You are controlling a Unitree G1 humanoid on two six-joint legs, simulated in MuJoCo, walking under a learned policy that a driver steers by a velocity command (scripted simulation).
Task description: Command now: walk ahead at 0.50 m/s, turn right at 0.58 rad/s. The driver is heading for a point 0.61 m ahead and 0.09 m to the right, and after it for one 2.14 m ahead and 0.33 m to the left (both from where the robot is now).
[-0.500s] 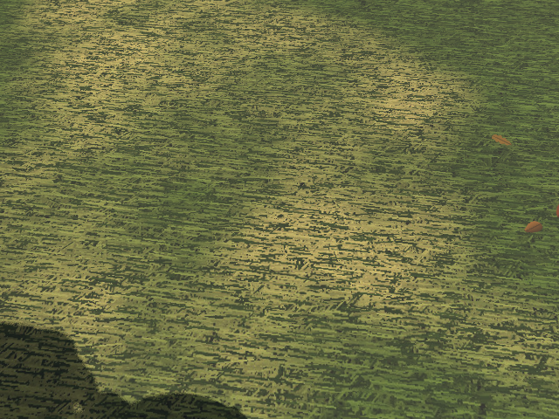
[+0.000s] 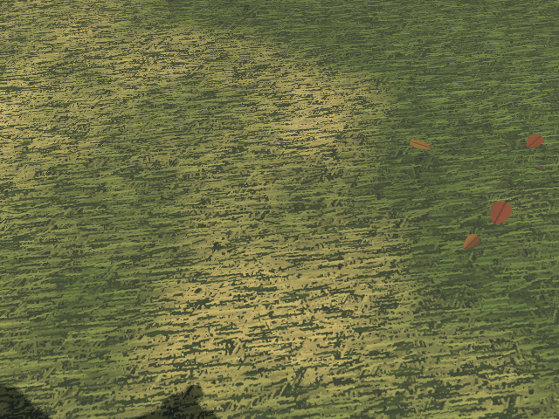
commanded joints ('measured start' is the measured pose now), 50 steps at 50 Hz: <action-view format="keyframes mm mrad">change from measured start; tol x32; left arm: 1 -21 181 43 -79 -6 -14 24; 50 -199 131 7 -144 47 -21 14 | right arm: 1 -40 -53 -9 -66 -9 4 -3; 50 228 -83 -10 11 19 113 -19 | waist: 1 -18 -57 -42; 12 -82 -149 -139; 14 -71 318 -401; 35 -99 51 26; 41 90 -119 -524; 50 -90 -121 -123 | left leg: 1 14 -31 28 -210 185 -31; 12 417 -85 4 -569 215 80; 14 997 311 -642 -641 -37 316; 20 512 143 -183 -792 78 200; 33 629 160 198 -826 353 177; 37 671 160 247 -538 920 141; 38 582 119 271 -347 914 105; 40 5 -101 155 303 -437 -3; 50 140 -4 17 36 -10 -51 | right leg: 1 -25 -220 198 -142 267 -155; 11 96 -246 357 77 157 -65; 16 -599 -122 133 964 -317 86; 35 -424 -175 -99 281 58 45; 38 43 -59 -129 120 165 -33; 40 638 -565 562 141 746 -298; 50 -35 -373 -73 -113 585 -136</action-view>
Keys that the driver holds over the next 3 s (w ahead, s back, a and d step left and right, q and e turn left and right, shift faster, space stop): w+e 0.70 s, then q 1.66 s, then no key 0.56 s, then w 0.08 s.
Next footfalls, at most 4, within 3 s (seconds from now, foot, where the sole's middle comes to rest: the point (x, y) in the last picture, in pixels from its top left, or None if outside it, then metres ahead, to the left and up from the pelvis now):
0.26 left None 0.34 0.14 -0.78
0.78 right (399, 401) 0.51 -0.21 -0.78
1.28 left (315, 343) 0.65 -0.01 -0.78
1.74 right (409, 350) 0.64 -0.24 -0.78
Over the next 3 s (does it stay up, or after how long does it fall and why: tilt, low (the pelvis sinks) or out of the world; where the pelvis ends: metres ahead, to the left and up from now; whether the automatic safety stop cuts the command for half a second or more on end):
stays up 0.60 -0.10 -0.01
